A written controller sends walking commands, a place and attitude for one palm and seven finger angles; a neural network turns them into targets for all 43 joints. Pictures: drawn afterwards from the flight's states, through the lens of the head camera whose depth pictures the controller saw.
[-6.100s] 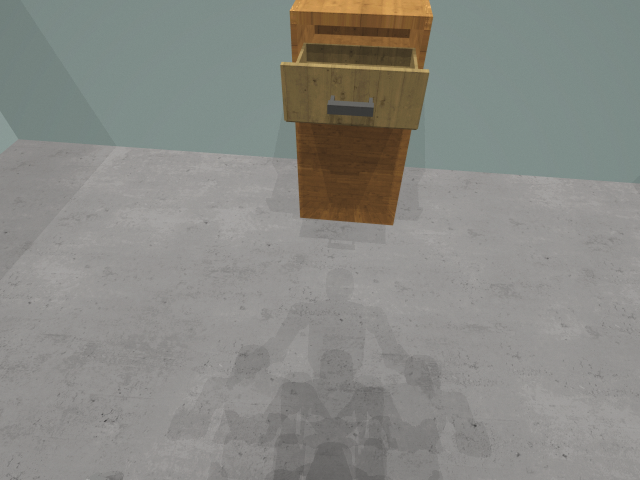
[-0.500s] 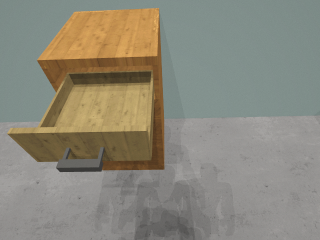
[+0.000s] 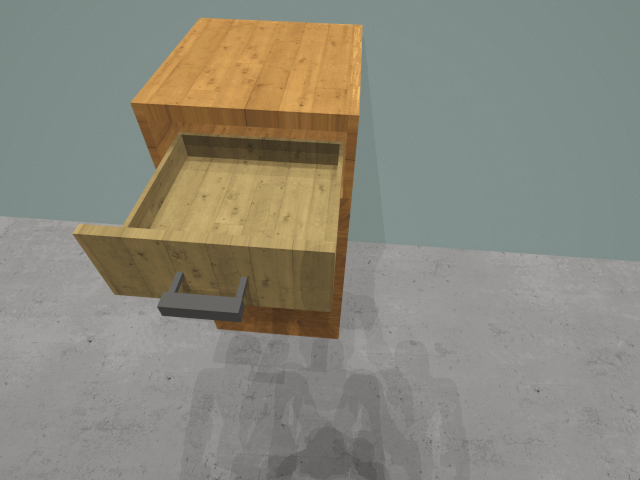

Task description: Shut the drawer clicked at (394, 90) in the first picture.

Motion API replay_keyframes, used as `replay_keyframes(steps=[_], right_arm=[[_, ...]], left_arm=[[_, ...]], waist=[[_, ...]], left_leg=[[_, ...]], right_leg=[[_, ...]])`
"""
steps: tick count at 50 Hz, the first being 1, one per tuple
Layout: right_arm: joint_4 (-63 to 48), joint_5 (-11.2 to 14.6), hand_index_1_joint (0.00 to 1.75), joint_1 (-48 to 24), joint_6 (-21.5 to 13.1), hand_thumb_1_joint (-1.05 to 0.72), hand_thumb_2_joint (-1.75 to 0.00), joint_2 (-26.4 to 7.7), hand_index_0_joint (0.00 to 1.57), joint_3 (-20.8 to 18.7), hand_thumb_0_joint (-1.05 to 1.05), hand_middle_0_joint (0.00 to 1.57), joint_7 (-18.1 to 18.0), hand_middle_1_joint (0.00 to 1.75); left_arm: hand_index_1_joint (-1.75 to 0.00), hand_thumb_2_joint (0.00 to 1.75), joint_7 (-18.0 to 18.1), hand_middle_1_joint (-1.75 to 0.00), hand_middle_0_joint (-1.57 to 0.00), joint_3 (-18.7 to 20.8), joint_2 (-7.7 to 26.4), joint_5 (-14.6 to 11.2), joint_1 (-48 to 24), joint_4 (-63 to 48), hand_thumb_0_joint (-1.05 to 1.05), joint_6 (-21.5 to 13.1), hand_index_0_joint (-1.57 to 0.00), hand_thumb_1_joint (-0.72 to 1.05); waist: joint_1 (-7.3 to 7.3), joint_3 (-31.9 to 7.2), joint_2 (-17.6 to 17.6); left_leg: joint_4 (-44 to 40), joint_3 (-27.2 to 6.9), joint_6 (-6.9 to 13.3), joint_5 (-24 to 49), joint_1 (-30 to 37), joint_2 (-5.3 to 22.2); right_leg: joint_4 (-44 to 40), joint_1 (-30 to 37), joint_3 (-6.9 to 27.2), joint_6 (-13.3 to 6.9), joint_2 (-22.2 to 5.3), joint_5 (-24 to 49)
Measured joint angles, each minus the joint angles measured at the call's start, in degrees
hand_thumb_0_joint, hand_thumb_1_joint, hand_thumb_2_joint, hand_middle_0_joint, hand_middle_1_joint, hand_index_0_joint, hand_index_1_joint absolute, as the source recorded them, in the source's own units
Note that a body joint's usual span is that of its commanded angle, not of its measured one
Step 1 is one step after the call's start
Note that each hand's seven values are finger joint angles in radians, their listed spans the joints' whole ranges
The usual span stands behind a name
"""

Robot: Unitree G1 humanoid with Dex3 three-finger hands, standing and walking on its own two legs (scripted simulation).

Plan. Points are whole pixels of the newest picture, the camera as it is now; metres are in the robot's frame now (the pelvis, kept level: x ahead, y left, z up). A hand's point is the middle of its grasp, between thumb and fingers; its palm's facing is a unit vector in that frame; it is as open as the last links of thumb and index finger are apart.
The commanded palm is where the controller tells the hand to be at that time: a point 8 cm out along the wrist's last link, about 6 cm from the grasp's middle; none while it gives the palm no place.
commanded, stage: come to a stop and stand still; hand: left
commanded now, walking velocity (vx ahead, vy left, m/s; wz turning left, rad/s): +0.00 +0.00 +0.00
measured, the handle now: (206, 293) +0.37 +0.22 -0.02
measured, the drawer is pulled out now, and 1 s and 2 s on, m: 0.30 0.30 0.30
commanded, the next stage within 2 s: look again from close up in 0.38 s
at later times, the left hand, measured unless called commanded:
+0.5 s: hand out of the picture +0.02 +0.20 -0.18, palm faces +0.02 -0.98 -0.19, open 7.3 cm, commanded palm none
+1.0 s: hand out of the picture -0.02 +0.20 -0.18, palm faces +0.00 -0.98 -0.20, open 7.4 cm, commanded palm none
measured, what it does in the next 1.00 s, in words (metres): stands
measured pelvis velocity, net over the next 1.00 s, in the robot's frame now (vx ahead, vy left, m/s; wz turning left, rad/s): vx -0.02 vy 0.03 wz -0.01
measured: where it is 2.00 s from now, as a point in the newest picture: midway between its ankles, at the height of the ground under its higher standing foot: outside the picture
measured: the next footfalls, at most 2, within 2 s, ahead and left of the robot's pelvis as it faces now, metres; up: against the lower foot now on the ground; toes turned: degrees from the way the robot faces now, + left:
right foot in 1.88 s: +0.14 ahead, -0.10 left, +0.00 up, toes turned -4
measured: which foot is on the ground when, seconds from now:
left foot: down 0.00-1.00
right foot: down 0.00-1.00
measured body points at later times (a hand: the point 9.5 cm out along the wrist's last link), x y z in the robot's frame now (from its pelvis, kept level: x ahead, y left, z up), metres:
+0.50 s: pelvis +0.01 +0.03 +0.00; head +0.02 +0.03 +0.45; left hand +0.02 +0.25 -0.16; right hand -0.01 -0.18 -0.16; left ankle -0.02 +0.14 -0.74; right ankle +0.01 -0.11 -0.74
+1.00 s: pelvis -0.02 +0.03 +0.00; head -0.03 +0.02 +0.45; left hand -0.02 +0.25 -0.16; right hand -0.03 -0.19 -0.16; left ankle -0.03 +0.14 -0.74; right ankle +0.01 -0.11 -0.74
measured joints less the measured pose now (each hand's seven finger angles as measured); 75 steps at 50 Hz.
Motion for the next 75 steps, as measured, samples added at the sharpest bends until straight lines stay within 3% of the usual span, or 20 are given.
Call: replay_keyframes(steps=[5, 9, 16, 24, 31, 41, 55, 63, 75], right_arm=[[1.44, -0.24, 0.3, 0.34, -0.68, -0.93, -0.9, 3.94, 0.2, 1.3, 0.0, 0.2, -1.56, 0.3], [2.99, 0.04, 0.3, 0.82, -1.13, -0.95, -0.9, 4.57, 0.2, 2.02, 0.01, 0.2, -2.29, 0.3], [5.26, 0.48, 0.3, 1.1, -1.55, -0.94, -0.9, 4.08, 0.2, 2.29, 0.01, 0.2, -2.18, 0.3], [6.86, 0.44, 0.3, 3.37, -1.78, -0.92, -0.9, 5.77, 0.2, 2.9, 0.01, 0.2, -1.89, 0.3], [2.82, 0.51, 0.3, 3.91, -2.17, -0.91, -0.9, 4.71, 0.2, 3.04, 0.01, 0.2, -1.25, 0.3], [1.59, 0.28, 0.3, 4.15, -1.28, -0.92, -0.9, 3.52, 0.2, 3.2, 0.01, 0.2, -0.59, 0.3], [3.3, 0.31, 0.3, 4.62, -1.13, -0.91, -0.9, 3.72, 0.2, 3.46, 0.0, 0.2, -0.35, 0.3], [4.66, -0.29, 0.3, 6.63, -0.26, -0.91, -0.9, 4.2, 0.2, 2.92, 0.0, 0.2, -0.17, 0.3], [5.29, 0.02, 0.3, 8.52, -2.74, -0.91, -0.9, 5.74, 0.2, 2.93, 0.0, 0.2, -0.81, 0.3]], left_arm=[[-0.3, 0.9, 0.13, -0.3, -0.2, -0.24, 1.45, 0.01, -0.8, 2.46, 0.01, 1.01, -0.2, 0.9], [-0.3, 0.9, 0.02, -0.3, -0.19, -1.1, 1.2, -0.18, -2.29, 2.96, 0.01, 0.04, -0.2, 0.91], [-0.3, 0.9, 0.33, -0.3, -0.19, -2.41, -1.26, -0.6, -4.69, 4.16, 0.01, -1.22, -0.2, 0.91], [-0.3, 0.9, 0.68, -0.3, -0.19, -2.32, -0.45, -0.74, -5.73, 4.19, 0.01, -1.09, -0.2, 0.92], [-0.3, 0.9, 1.56, -0.3, -0.2, -3.72, -0.55, -0.8, -4.65, 2.32, 0.01, -2.52, -0.2, 0.91], [-0.3, 0.9, 0.96, -0.3, -0.2, -3.8, -0.01, -0.59, -3.6, -0.09, 0.01, -1.32, -0.2, 0.91], [-0.3, 0.9, 0.57, -0.3, -0.19, -3.81, -1.03, -0.59, -0.66, 0.77, 0.01, -1.52, -0.2, 0.91], [-0.3, 0.9, 0.03, -0.3, -0.2, -2.77, -1.83, -0.13, 2.14, 0.94, 0.01, -1.37, -0.2, 0.9], [-0.3, 0.9, -0.36, -0.3, -0.19, -1.96, -2.17, -0.05, 2.61, 1.38, 0.01, -2.3, -0.2, 0.91]], waist=[[-0.86, -0.55, -3.68], [-0.87, 0.01, -4.69], [-2.29, 1.23, -1.52], [-3.03, 1.21, -1.25], [-4.43, 1.74, 0.09], [-3.84, -0.08, -0.27], [-3.42, 0.82, -0.84], [-3.02, 0.0, -0.93], [-3.23, 0.3, -1.63]], left_leg=[[-1.25, 0.25, 1.22, 0.35, 1.18, -1.91], [-2.5, 0.86, 2.01, 0.89, 2.13, -3.63], [-2.87, 1.11, 2.15, 0.48, 3.49, -2.77], [-4.1, 1.22, 1.99, 0.82, 4.33, -2.47], [2.9, 1.4, 2.19, -2.11, 0.84, -2.24], [2.33, 1.72, 2.6, -0.79, 1.44, -2.77], [-0.04, 1.45, 2.04, 1.72, 1.07, -2.5], [3.61, 1.24, 1.92, -1.15, -0.22, -1.66], [5.85, 1.81, 1.93, -5.89, 1.45, -1.72]], right_leg=[[5.97, -1.15, 0.94, 0.31, -1.0, -6.76], [3.75, 1.11, 1.52, 0.38, -1.41, -3.67], [-0.52, 4.11, 1.56, 1.25, -0.41, -2.44], [-1.75, 4.89, 1.59, 1.08, -0.07, -2.07], [3.51, 2.09, 1.9, 1.14, -0.1, -3.91], [3.44, 2.4, 2.28, 1.18, -0.57, -2.81], [1.38, 1.98, 1.96, 0.58, -0.22, -0.66], [5.01, 0.69, 2.18, -0.7, 0.79, -4.66], [9.1, 1.14, 2.95, -1.08, 0.76, -8.91]])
